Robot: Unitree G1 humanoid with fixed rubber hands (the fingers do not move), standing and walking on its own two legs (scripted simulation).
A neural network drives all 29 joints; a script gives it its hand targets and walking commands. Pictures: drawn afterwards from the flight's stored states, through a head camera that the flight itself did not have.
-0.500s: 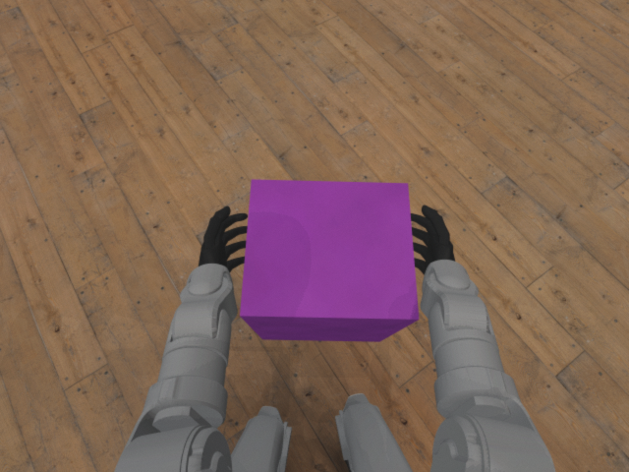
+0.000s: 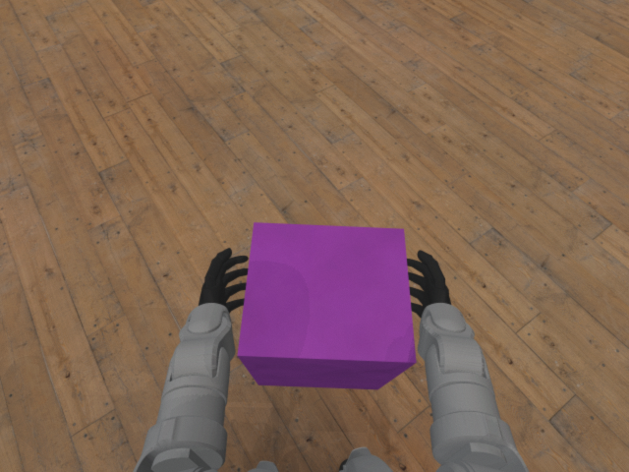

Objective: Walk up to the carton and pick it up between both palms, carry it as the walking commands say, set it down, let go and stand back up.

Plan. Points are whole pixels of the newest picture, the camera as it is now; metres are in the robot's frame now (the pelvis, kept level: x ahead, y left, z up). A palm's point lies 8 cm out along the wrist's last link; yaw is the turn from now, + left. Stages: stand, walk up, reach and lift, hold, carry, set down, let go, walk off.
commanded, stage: reach and lift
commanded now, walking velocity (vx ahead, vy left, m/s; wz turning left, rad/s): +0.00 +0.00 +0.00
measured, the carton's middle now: (323, 315) +0.35 -0.02 -0.11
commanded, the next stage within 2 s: hold in 1.96 s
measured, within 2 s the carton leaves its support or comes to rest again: neither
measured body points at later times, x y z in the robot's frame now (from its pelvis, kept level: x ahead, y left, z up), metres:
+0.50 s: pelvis +0.01 +0.00 +0.03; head +0.02 -0.01 +0.48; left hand +0.34 +0.13 +0.03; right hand +0.33 -0.17 +0.03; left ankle +0.01 +0.12 -0.70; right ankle +0.04 -0.12 -0.70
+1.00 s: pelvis +0.01 +0.00 +0.04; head -0.05 +0.00 +0.49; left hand +0.32 +0.14 +0.09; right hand +0.32 -0.16 +0.08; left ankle +0.01 +0.12 -0.70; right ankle +0.04 -0.12 -0.70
